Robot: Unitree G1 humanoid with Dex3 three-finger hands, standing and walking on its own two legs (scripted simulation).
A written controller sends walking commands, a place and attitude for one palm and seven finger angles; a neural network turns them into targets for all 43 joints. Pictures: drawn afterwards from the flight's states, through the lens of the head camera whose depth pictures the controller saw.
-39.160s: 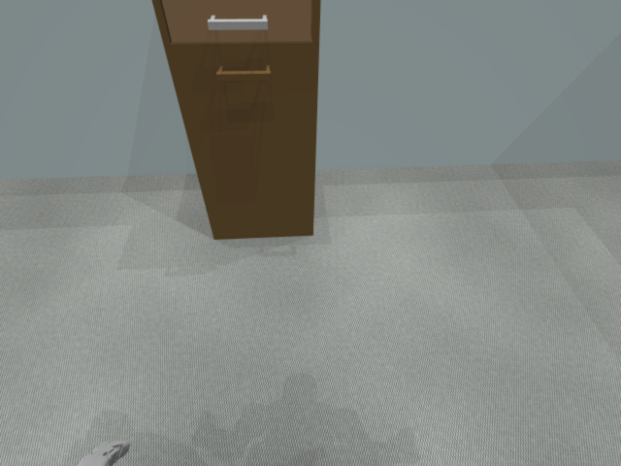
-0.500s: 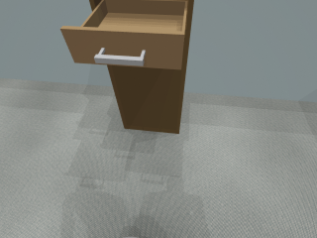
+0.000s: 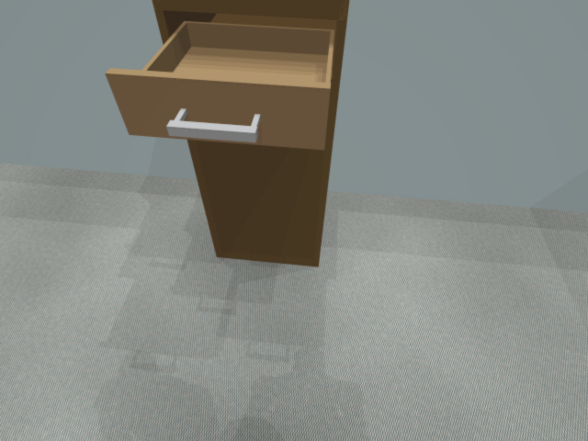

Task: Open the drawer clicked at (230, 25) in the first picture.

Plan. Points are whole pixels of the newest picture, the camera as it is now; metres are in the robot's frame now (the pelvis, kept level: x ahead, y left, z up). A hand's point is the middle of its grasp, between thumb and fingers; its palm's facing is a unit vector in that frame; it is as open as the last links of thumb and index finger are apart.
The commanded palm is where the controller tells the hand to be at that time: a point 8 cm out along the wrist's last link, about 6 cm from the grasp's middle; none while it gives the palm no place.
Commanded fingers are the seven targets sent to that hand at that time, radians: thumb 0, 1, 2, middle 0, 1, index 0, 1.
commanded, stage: let the arm hang, fingers relaxed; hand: left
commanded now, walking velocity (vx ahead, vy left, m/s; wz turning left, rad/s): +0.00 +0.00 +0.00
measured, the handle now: (216, 124) +0.59 +0.16 +0.12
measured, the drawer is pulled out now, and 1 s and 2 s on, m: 0.30 0.30 0.30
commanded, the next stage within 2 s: look to check the result in 0.02 s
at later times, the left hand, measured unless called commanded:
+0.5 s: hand out of the picture +0.00 +0.16 -0.17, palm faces +0.06 -0.98 -0.18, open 7.4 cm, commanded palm none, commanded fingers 0.00 0.90 0.90 -0.20 -0.30 -0.20 -0.30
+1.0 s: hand out of the picture +0.03 +0.15 -0.17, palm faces +0.06 -0.98 -0.19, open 7.4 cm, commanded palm none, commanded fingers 0.00 0.90 0.90 -0.20 -0.30 -0.20 -0.30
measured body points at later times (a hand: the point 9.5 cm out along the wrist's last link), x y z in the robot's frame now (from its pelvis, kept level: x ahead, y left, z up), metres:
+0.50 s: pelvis +0.03 +0.00 +0.00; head +0.04 -0.01 +0.45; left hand +0.00 +0.21 -0.16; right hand +0.02 -0.21 -0.17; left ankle +0.06 +0.13 -0.74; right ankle +0.01 -0.09 -0.74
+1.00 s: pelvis +0.04 -0.02 +0.00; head +0.07 -0.02 +0.45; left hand +0.03 +0.20 -0.16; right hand +0.03 -0.22 -0.16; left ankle +0.06 +0.13 -0.74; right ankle +0.01 -0.09 -0.74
